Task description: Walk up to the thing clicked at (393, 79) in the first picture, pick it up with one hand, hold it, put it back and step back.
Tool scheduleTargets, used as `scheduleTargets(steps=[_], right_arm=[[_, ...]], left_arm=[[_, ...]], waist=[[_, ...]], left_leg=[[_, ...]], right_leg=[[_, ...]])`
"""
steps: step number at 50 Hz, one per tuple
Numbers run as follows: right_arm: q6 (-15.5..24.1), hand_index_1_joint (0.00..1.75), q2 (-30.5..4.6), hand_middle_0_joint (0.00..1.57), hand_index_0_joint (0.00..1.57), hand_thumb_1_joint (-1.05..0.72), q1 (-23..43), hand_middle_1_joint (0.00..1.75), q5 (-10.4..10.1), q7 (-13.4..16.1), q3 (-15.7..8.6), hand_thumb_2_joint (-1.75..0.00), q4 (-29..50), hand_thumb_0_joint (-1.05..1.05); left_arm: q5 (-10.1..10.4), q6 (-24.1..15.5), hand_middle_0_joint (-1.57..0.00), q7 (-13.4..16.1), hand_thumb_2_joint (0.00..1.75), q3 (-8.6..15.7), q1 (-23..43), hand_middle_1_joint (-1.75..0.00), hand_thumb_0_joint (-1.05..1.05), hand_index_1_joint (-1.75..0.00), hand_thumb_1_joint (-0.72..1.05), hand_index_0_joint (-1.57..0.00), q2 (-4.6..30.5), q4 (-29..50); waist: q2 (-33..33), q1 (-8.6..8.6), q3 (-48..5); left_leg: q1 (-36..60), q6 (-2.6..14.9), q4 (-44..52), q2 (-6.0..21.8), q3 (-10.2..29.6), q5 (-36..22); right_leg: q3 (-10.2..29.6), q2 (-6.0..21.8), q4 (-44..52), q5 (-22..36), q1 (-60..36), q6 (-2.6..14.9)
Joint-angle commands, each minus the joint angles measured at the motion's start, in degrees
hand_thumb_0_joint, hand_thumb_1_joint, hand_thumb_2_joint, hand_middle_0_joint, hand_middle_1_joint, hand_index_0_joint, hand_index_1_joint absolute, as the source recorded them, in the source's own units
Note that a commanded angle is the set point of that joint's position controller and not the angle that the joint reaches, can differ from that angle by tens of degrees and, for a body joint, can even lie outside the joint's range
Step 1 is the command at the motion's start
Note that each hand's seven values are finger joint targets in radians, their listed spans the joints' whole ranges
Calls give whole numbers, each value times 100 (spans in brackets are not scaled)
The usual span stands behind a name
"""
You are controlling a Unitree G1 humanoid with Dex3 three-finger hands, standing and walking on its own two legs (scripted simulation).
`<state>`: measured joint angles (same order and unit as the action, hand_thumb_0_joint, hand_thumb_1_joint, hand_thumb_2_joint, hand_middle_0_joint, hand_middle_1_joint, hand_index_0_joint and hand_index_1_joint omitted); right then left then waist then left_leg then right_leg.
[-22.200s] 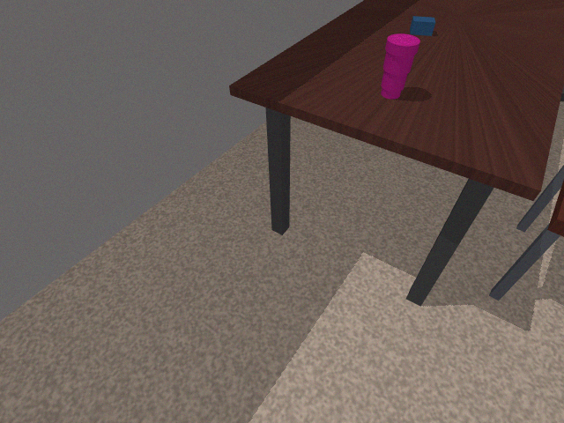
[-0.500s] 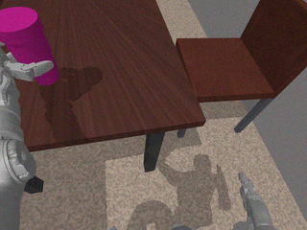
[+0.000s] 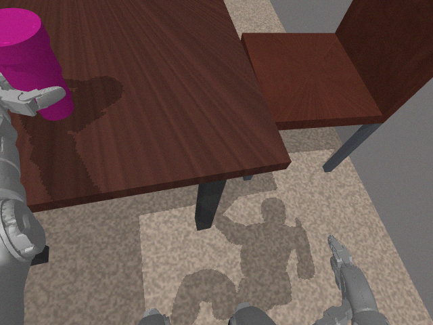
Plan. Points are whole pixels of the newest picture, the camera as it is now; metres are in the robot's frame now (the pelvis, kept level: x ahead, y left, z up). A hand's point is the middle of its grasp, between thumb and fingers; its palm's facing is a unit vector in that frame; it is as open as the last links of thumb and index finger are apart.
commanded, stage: lower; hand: left
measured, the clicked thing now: (35, 74) +0.54 +0.23 +0.12
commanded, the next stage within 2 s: loosen in 0.26 s
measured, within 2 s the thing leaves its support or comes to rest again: rests again in 0.78 s
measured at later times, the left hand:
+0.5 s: hand (29, 81) +0.55 +0.25 +0.09, palm faces +0.27 -0.96 -0.02, open 10.6 cm
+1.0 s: hand (21, 74) +0.55 +0.26 +0.11, palm faces +0.28 -0.96 +0.00, open 16.3 cm
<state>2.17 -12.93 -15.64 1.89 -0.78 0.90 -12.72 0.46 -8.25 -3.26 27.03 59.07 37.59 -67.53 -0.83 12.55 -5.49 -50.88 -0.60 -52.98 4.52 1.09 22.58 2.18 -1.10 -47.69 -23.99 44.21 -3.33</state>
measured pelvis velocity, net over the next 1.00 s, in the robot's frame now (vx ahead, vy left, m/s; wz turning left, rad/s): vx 0.00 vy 0.00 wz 0.00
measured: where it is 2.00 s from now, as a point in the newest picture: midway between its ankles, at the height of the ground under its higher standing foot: outside the picture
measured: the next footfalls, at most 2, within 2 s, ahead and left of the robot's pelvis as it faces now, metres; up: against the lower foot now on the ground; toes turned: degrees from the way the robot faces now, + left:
none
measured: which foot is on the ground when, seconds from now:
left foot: down 0.00-1.00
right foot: down 0.00-1.00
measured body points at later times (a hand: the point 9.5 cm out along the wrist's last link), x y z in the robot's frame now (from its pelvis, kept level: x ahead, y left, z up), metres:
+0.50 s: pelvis +0.00 +0.00 -0.01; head +0.14 +0.03 +0.41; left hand +0.53 +0.30 +0.10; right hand +0.16 -0.26 -0.04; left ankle +0.02 +0.12 -0.69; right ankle -0.02 -0.16 -0.69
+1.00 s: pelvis +0.00 +0.00 -0.02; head +0.13 +0.03 +0.41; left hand +0.53 +0.31 +0.11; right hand +0.15 -0.26 -0.04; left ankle +0.02 +0.12 -0.69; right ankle -0.02 -0.16 -0.69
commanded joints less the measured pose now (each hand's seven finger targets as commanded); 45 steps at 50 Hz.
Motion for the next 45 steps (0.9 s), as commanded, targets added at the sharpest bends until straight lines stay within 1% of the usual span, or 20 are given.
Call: scheduleTargets(steps=[1, 2, 5, 13, 14, 15, 19, 20, 21, 22, 23, 26, 29, 32, 33, 35, 36, 38, 41, 45], right_arm=[[230, 5, -879, 5, 5, 52, -86, 5, 15, 71, -497, -6, 946, 0], [225, 5, -903, 5, 5, 53, 3, 5, 24, 59, -463, -6, 1081, 0], [185, 5, -834, 5, 5, 53, -81, 5, 64, 44, -439, -6, 1012, 0], [96, 5, -804, 5, 5, 54, -103, 5, 78, 7, -410, -5, 1164, 0], [87, 5, -942, 5, 5, 54, -33, 5, 72, 15, -527, -5, 1312, 0], [69, 5, -745, 5, 5, 55, -120, 5, 65, 1, -371, -5, 1158, 0], [26, 5, -870, 5, 5, 55, -121, 5, 65, 6, -466, -5, 1291, 0], [39, 5, -1022, 5, 5, 54, 87, 5, 59, 22, -583, -4, 1621, 0], [21, 5, -991, 5, 5, 54, 84, 5, 48, 29, -542, -4, 1629, 0], [-3, 5, -848, 5, 5, 53, -84, 5, 43, 25, -463, -4, 1491, 0], [-21, 5, -958, 5, 5, 53, -219, 5, 51, 37, -535, -4, 1450, 0], [-37, 5, -822, 5, 5, 52, -259, 5, 28, 9, -403, -4, 1469, 0], [-87, 5, -773, 5, 5, 53, -374, 5, 56, -17, -361, -5, 1350, 0], [-99, 5, -768, 5, 5, 54, -173, 5, 62, -29, -400, -5, 1377, 0], [-115, 5, -855, 5, 5, 54, -251, 5, 63, -27, -478, -5, 1285, 0], [-123, 5, -860, 5, 5, 55, -139, 5, 69, -50, -466, -5, 1390, 0], [-133, 5, -949, 5, 5, 56, -56, 5, 73, -50, -541, -4, 1452, 0], [-160, 5, -857, 5, 5, 56, -10, 5, 52, -80, -475, -4, 1576, 0], [-229, 5, -951, 5, 5, 57, -238, 5, 57, -115, -511, -4, 1713, 0], [-284, 5, -920, 5, 5, 57, -483, 5, 29, -125, -494, -4, 1895, 0]], left_arm=[[165, -747, -119, 41, 120, 288, 3475, -134, 0, -135, -8, -121, 2069, 1525], [162, -781, -118, 75, 119, 336, 3401, -134, 0, -135, -8, -120, 2131, 1607], [90, -880, -119, 121, 121, 271, 3548, -134, 0, -135, -3, -120, 2112, 1725], [55, -848, -123, -37, 125, 149, 3327, -139, 0, -140, -2, -125, 1906, 1357], [59, -836, -122, -32, 124, 185, 3240, -139, 0, -140, -5, -124, 1938, 1288], [87, -868, -121, -39, 124, 208, 3408, -139, 0, -140, -4, -123, 2033, 1537], [58, -921, -127, -48, 118, 240, 3325, -136, 0, -136, 0, -130, 2144, 1510], [65, -945, -119, -51, 110, 281, 3380, -128, 0, -128, -8, -123, 2161, 1587], [100, -989, -115, -41, 102, 340, 3534, -120, 0, -120, -16, -118, 2308, 1853], [146, -1008, -111, -55, 94, 274, 3580, -115, 0, -113, -24, -115, 2163, 1856], [188, -1011, -107, -49, 86, 397, 3484, -110, 0, -107, -28, -111, 2294, 1804], [168, -950, -97, -36, 65, 295, 3262, -97, 0, -95, -42, -101, 2052, 1545], [97, -898, -73, -23, 50, 198, 3232, -73, 0, -71, -59, -77, 1958, 1631], [33, -824, -56, -8, 40, 179, 3107, -57, 0, -57, -61, -58, 1917, 1414], [22, -787, -54, 10, 37, 235, 3007, -54, 0, -53, -61, -55, 2010, 1295], [-21, -722, -48, -3, 35, 88, 2867, -49, 0, -49, -61, -49, 1718, 936], [-49, -701, -47, 6, 34, 152, 2834, -47, 0, -47, -61, -48, 1823, 841], [-98, -650, -41, -2, 29, 91, 2784, -41, 0, -41, -61, -42, 1708, 621], [-80, -663, -30, -31, 20, 158, 2803, -30, 0, -29, -61, -32, 1801, 703], [-35, -735, -17, -84, 9, 261, 3002, -16, 0, -15, -61, -18, 2047, 1056]], waist=[[-1484, 0, -3748], [-1436, -64, -3654], [-1783, 2, -3534], [-1585, 156, -3565], [-1458, 157, -3564], [-1616, 132, -3627], [-1605, 144, -3790], [-1528, 159, -3937], [-1713, 62, -4122], [-1781, 108, -4081], [-1765, 94, -4048], [-1643, 136, -3751], [-1826, 153, -3593], [-1652, 126, -3455], [-1668, 128, -3369], [-1501, 168, -3168], [-1477, 160, -3095], [-1168, 163, -2983], [-1061, 180, -3152], [-1068, 198, -3543]], left_leg=[[3114, 138, 129, -71, 83, -3202], [3065, 135, 149, -80, 75, -3039], [3210, 70, 102, -42, 131, -2983], [2858, 175, -107, -53, 87, -2954], [2812, 186, -90, -59, 87, -2816], [2769, 191, -128, -72, 61, -2850], [2760, 183, -224, -48, 107, -3000], [2879, 164, -211, -33, 141, -3062], [2995, 136, -218, -42, 141, -3178], [3102, 114, -220, -30, 158, -3265], [3179, 88, -215, 4, 204, -3393], [2916, 125, -204, -42, 144, -3111], [2970, 105, -193, -21, 146, -3067], [2734, 131, -179, -35, 117, -2781], [2615, 148, -200, -36, 105, -2778], [2428, 162, -189, -32, 107, -2541], [2289, 164, -209, -36, 100, -2476], [1997, 216, -181, -66, 57, -2117], [2104, 187, -144, -33, 116, -2167], [2122, 209, -242, -85, 64, -2480]], right_leg=[[-318, -134, 169, 2722, -750, 339], [-318, -142, 216, 2545, -689, 347], [-384, -165, 173, 2125, -191, 397], [-339, -162, 50, 2445, -216, 335], [-332, -164, 58, 2371, -210, 340], [-311, -153, 31, 2459, -276, 319], [-336, -168, -100, 2539, -272, 324], [-357, -183, -105, 2522, -276, 340], [-358, -176, -153, 2540, -372, 352], [-378, -198, -157, 2507, -261, 360], [-422, -224, -170, 2465, -178, 371], [-387, -209, -136, 2383, -153, 359], [-413, -211, -113, 2215, 96, 382], [-395, -200, -107, 2141, 58, 375], [-376, -188, -114, 2187, 59, 367], [-379, -201, -130, 2044, 139, 375], [-375, -194, -134, 2029, 141, 375], [-346, -199, -121, 1923, 73, 351], [-409, -235, -152, 1860, 99, 373], [-361, -210, -245, 2335, -278, 311]])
